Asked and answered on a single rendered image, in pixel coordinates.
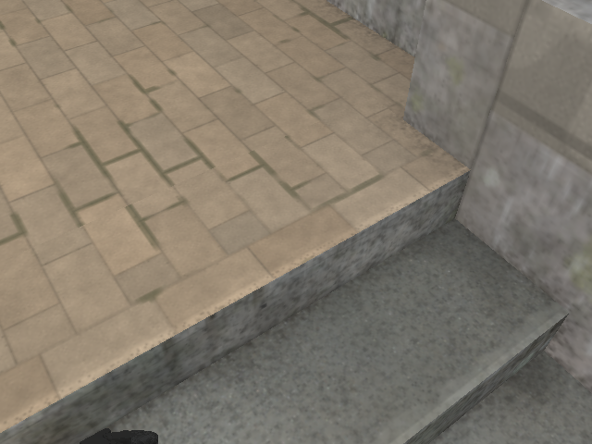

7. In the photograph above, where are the stairs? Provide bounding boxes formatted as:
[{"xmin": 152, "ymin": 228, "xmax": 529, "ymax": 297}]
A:
[{"xmin": 0, "ymin": 170, "xmax": 592, "ymax": 444}]

